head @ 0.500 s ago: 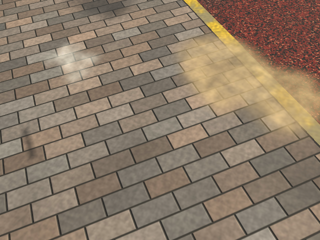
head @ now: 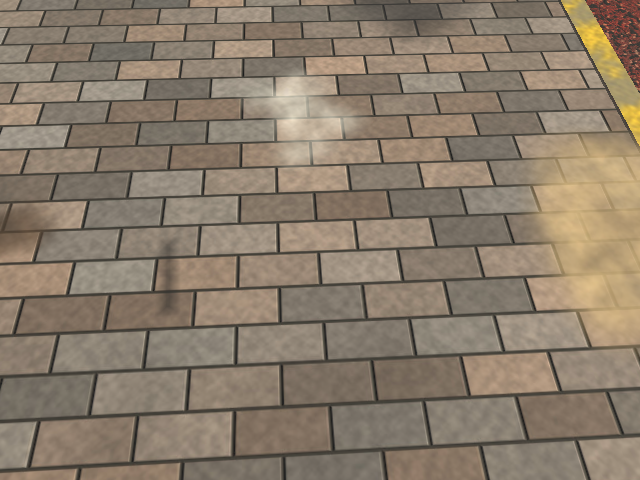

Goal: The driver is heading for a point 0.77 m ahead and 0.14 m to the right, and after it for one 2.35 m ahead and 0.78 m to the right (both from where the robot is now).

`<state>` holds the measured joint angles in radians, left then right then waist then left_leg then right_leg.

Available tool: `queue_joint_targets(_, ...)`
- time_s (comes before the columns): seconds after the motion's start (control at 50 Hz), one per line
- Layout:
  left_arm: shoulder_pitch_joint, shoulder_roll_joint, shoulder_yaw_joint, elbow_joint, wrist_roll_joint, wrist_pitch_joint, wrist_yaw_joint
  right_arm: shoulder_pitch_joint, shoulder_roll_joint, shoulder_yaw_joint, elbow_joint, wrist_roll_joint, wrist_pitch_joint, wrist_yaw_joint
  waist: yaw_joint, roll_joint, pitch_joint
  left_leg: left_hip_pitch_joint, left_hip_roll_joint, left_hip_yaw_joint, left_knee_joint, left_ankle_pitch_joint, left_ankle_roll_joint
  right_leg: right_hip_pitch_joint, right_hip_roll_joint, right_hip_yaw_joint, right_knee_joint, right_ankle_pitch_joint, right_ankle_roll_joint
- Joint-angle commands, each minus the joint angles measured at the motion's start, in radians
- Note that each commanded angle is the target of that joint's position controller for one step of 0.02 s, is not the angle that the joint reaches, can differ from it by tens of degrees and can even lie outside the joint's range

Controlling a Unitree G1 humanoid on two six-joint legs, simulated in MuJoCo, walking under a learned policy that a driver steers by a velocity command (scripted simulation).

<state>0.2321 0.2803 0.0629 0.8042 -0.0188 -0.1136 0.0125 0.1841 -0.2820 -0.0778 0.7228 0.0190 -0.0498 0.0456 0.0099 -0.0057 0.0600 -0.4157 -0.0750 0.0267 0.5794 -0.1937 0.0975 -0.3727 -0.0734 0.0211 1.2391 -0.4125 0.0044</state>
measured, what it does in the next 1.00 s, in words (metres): walks ahead, turning right: right foot, then left foot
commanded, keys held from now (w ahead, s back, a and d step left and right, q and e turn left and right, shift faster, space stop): w+q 0.02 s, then w+e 0.88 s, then w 0.10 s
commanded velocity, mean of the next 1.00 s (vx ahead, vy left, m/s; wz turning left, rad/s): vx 0.50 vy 0.00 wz -0.29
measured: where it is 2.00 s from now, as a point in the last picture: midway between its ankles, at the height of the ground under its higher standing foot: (445, 246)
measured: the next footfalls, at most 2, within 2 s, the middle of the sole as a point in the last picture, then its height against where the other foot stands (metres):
right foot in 0.44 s outside the picture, level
left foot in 0.94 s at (336, 345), level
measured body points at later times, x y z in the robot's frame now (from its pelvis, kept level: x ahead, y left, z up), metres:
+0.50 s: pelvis +0.29 -0.06 -0.01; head +0.33 -0.06 +0.44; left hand +0.50 +0.18 -0.10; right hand +0.32 -0.34 -0.13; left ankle +0.09 +0.06 -0.67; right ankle +0.39 -0.14 -0.73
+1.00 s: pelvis +0.58 -0.07 +0.00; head +0.60 -0.07 +0.45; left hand +0.74 +0.18 -0.12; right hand +0.68 -0.38 -0.07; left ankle +0.69 +0.01 -0.73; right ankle +0.41 -0.14 -0.67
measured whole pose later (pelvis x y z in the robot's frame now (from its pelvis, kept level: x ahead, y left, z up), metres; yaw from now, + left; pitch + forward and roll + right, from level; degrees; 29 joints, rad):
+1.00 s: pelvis +0.58 -0.07 +0.00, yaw -22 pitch +3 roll +1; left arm 0.36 0.30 0.06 0.74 -0.03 -0.04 0.01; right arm 0.10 -0.27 -0.05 0.67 -0.01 -0.13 0.02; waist 0.04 -0.03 -0.01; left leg -0.43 -0.05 -0.02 0.53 -0.15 0.03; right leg -0.26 0.10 0.19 0.98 -0.50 -0.04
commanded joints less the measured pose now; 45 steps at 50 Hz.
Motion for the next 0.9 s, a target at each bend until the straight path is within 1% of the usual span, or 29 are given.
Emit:
queue_joint_targets(0.02, -0.003, 0.131, 0.035, -0.092, 0.023, -0.02, 0.005, 0.023, -0.096, -0.023, -0.079, -0.011, -0.021, -0.012, 0.009, 0.038, -0.138, 0.306, 0.256, -0.405, -0.324, 0.192, 0.195, -0.279, -0.066, 0.071, -0.048, 0.111, -0.008)
queue_joint_targets(0.06, 0.033, 0.099, 0.029, -0.076, 0.026, 0.005, -0.001, 0.029, -0.09, -0.02, -0.07, -0.014, -0.031, -0.019, 0.024, 0.037, -0.141, 0.253, 0.246, -0.321, -0.348, 0.332, 0.199, -0.245, -0.072, 0.042, -0.11, 0.161, 0.014)
queue_joint_targets(0.08, 0.024, 0.085, 0.024, -0.075, 0.028, 0.013, -0.002, 0.049, -0.095, -0.019, -0.056, -0.014, -0.036, -0.024, 0.019, 0.038, -0.13, 0.24, 0.239, -0.276, -0.36, 0.384, 0.194, -0.252, -0.072, 0.031, -0.151, 0.204, 0.024)
queue_joint_targets(0.12, -0.041, 0.068, 0.016, -0.093, 0.024, 0.021, -0.002, 0.088, -0.106, -0.019, -0.031, -0.015, -0.039, -0.034, -0.007, 0.054, -0.097, 0.245, 0.228, -0.213, -0.376, 0.432, 0.172, -0.3, -0.075, 0.019, -0.252, 0.311, 0.035)
queue_joint_targets(0.18, -0.12, 0.057, 0.006, -0.106, 0.013, 0.017, -0.013, 0.118, -0.11, -0.013, -0.011, -0.017, -0.039, -0.042, -0.048, 0.07, -0.069, 0.277, 0.21, -0.142, -0.397, 0.366, 0.12, -0.306, -0.061, 0.007, -0.442, 0.499, 0.017)
queue_joint_targets(0.22, -0.175, 0.05, 0.0, -0.119, 0.005, 0.013, -0.025, 0.132, -0.124, -0.013, 0.004, -0.019, -0.042, -0.044, -0.075, 0.069, -0.043, 0.303, 0.224, -0.123, -0.418, 0.292, 0.103, -0.301, -0.044, -0.005, -0.543, 0.58, 0.002)
queue_joint_targets(0.28, -0.233, 0.052, -0.004, -0.144, -0.005, 0.01, -0.044, 0.157, -0.133, -0.014, 0.036, -0.02, -0.042, -0.044, -0.101, 0.061, -0.001, 0.4, 0.27, -0.106, -0.419, 0.274, 0.1, -0.347, -0.024, -0.003, -0.619, 0.57, -0.021)
queue_joint_targets(0.34, -0.264, 0.049, -0.007, -0.173, -0.006, 0.007, -0.068, 0.171, -0.138, -0.017, 0.059, -0.019, -0.028, -0.049, -0.105, 0.052, 0.017, 0.515, 0.312, -0.078, -0.369, 0.375, 0.089, -0.399, 0.004, -0.005, -0.661, 0.466, -0.055)
queue_joint_targets(0.36, -0.259, 0.05, -0.007, -0.18, -0.005, 0.005, -0.076, 0.164, -0.143, -0.018, 0.061, -0.017, -0.022, -0.053, -0.095, 0.057, 0.01, 0.539, 0.32, -0.065, -0.339, 0.453, 0.079, -0.387, 0.015, -0.016, -0.669, 0.422, -0.068)
queue_joint_targets(0.38, -0.235, 0.058, -0.004, -0.182, -0.003, 0.006, -0.081, 0.145, -0.153, -0.021, 0.056, -0.017, -0.017, -0.057, -0.075, 0.068, -0.013, 0.547, 0.317, -0.043, -0.292, 0.599, 0.066, -0.336, 0.038, -0.041, -0.676, 0.376, -0.085)
queue_joint_targets(0.4, -0.194, 0.075, 0.004, -0.178, 0.001, 0.009, -0.081, 0.13, -0.168, -0.024, 0.05, -0.017, -0.012, -0.062, -0.051, 0.089, -0.056, 0.553, 0.31, -0.025, -0.223, 0.792, 0.053, -0.257, 0.074, -0.077, -0.666, 0.326, -0.102)
queue_joint_targets(0.42, -0.112, 0.106, 0.02, -0.165, 0.004, 0.014, -0.078, 0.118, -0.18, -0.026, 0.044, -0.017, -0.004, -0.068, -0.005, 0.102, -0.116, 0.549, 0.295, -0.004, -0.104, 0.962, 0.039, -0.141, 0.114, -0.107, -0.663, 0.288, -0.123)
queue_joint_targets(0.44, 0.033, 0.147, 0.043, -0.133, 0.005, 0.017, -0.071, 0.097, -0.18, -0.023, 0.036, -0.014, 0.003, -0.074, 0.076, 0.081, -0.191, 0.476, 0.257, 0.033, 0.098, 0.994, 0.009, 0.068, 0.146, -0.111, -0.716, 0.341, -0.156)
queue_joint_targets(0.46, 0.188, 0.225, 0.065, -0.113, 0.01, 0.024, -0.056, 0.112, -0.148, -0.006, 0.012, -0.031, -0.005, -0.081, 0.13, -0.032, -0.305, 0.24, 0.213, 0.061, 0.413, 0.68, -0.03, 0.379, -0.018, 0.13, -0.717, 0.405, -0.227)
queue_joint_targets(0.48, 0.203, 0.284, 0.074, -0.112, 0.0, 0.017, -0.059, 0.251, -0.01, 0.037, -0.011, -0.051, -0.033, -0.055, 0.025, -0.281, -0.42, -0.209, -0.011, -0.02, 0.759, -0.306, -0.097, 0.748, -0.25, 0.674, -0.788, 0.248, -0.425)
queue_joint_targets(0.5, 0.243, 0.183, 0.053, -0.106, -0.006, 0.022, -0.054, 0.159, -0.101, 0.025, -0.008, -0.023, -0.067, -0.036, 0.106, -0.173, -0.447, -0.337, 0.018, -0.164, 0.838, -0.346, -0.079, 0.792, -0.24, 0.771, -0.9, 0.097, -0.398)
queue_joint_targets(0.52, 0.185, 0.156, 0.043, -0.119, 0.001, 0.025, -0.045, 0.053, -0.137, 0.016, -0.05, 0.011, -0.088, -0.026, 0.109, -0.118, -0.289, -0.402, 0.069, -0.161, 0.812, -0.256, -0.063, 0.674, -0.213, 0.63, -0.925, 0.118, -0.348)
queue_joint_targets(0.54, 0.115, 0.147, 0.039, -0.139, 0.004, 0.03, -0.042, 0.006, -0.127, 0.022, -0.064, 0.002, -0.097, -0.029, 0.073, 0.003, -0.202, -0.372, 0.111, -0.144, 0.731, -0.186, -0.059, 0.515, -0.178, 0.532, -0.94, 0.204, -0.321)
queue_joint_targets(0.56, 0.063, 0.134, 0.033, -0.157, 0.008, 0.032, -0.041, -0.008, -0.129, 0.016, -0.068, -0.02, -0.097, -0.034, 0.037, 0.04, -0.142, -0.323, 0.135, -0.134, 0.649, -0.153, -0.071, 0.383, -0.149, 0.468, -0.96, 0.318, -0.315)
queue_joint_targets(0.58, 0.035, 0.121, 0.027, -0.172, 0.018, 0.033, -0.038, 0.011, -0.13, 0.01, -0.072, -0.03, -0.087, -0.037, 0.001, 0.019, -0.13, -0.257, 0.155, -0.138, 0.608, -0.134, -0.082, 0.299, -0.121, 0.424, -0.984, 0.39, -0.314)
queue_joint_targets(0.6, 0.017, 0.118, 0.026, -0.18, 0.016, 0.034, -0.036, 0.034, -0.123, 0.008, -0.073, -0.033, -0.076, -0.04, -0.021, -0.005, -0.119, -0.23, 0.162, -0.131, 0.562, -0.129, -0.097, 0.25, -0.101, 0.396, -1.002, 0.425, -0.317)
queue_joint_targets(0.64, 0.018, 0.131, 0.03, -0.177, 0.009, 0.032, -0.028, 0.048, -0.1, 0.013, -0.072, -0.039, -0.056, -0.048, -0.034, -0.024, -0.1, -0.21, 0.165, -0.102, 0.474, -0.107, -0.132, 0.163, -0.079, 0.328, -1.016, 0.511, -0.319)
queue_joint_targets(0.68, 0.038, 0.158, 0.038, -0.168, 0.006, 0.035, -0.015, -0.013, -0.077, 0.022, -0.092, -0.042, -0.048, -0.054, -0.019, -0.033, -0.079, -0.201, 0.151, -0.081, 0.345, -0.001, -0.161, 0.103, -0.046, 0.27, -1.022, 0.533, -0.302)
queue_joint_targets(0.74, 0.08, 0.164, 0.04, -0.151, -0.005, 0.048, -0.004, -0.129, -0.05, 0.032, -0.114, -0.037, -0.053, -0.05, 0.032, -0.059, -0.076, -0.127, 0.106, -0.073, 0.109, 0.211, -0.169, 0.073, 0.01, 0.226, -0.992, 0.459, -0.244)
queue_joint_targets(0.78, 0.117, 0.167, 0.041, -0.137, -0.007, 0.056, -0.001, -0.186, -0.055, 0.031, -0.128, -0.026, -0.06, -0.043, 0.059, -0.074, -0.082, -0.086, 0.076, -0.073, 0.02, 0.273, -0.169, 0.092, 0.005, 0.258, -0.968, 0.407, -0.227)
queue_joint_targets(0.82, 0.14, 0.163, 0.041, -0.128, -0.012, 0.064, 0.001, -0.219, -0.074, 0.023, -0.141, -0.018, -0.068, -0.035, 0.067, -0.083, -0.083, -0.081, 0.064, -0.095, -0.041, 0.247, -0.158, 0.153, -0.017, 0.319, -0.923, 0.364, -0.219)
queue_joint_targets(0.86, 0.139, 0.158, 0.041, -0.127, -0.01, 0.071, 0.004, -0.213, -0.101, 0.01, -0.142, -0.014, -0.078, -0.029, 0.053, -0.099, -0.086, -0.056, 0.058, -0.113, -0.09, 0.178, -0.135, 0.217, -0.041, 0.389, -0.869, 0.336, -0.206)
queue_joint_targets(0.88, 0.127, 0.159, 0.043, -0.13, -0.007, 0.074, 0.005, -0.188, -0.112, 0.003, -0.138, -0.011, -0.083, -0.028, 0.034, -0.117, -0.087, -0.021, 0.058, -0.113, -0.104, 0.137, -0.118, 0.23, -0.048, 0.415, -0.84, 0.344, -0.197)
queue_joint_targets(0.9, 0.107, 0.147, 0.04, -0.137, -0.006, 0.076, 0.005, -0.125, -0.123, -0.007, -0.122, -0.011, -0.088, -0.03, -0.004, -0.125, -0.103, 0.066, 0.059, -0.099, -0.145, 0.136, -0.094, 0.223, -0.032, 0.419, -0.793, 0.363, -0.18)
Velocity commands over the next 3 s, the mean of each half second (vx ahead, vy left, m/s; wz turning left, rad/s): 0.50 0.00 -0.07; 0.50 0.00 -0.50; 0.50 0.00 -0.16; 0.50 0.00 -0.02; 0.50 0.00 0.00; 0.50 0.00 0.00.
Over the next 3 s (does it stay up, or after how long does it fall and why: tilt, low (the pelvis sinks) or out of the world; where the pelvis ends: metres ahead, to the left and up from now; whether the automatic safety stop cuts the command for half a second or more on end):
stays up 1.54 -0.53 0.00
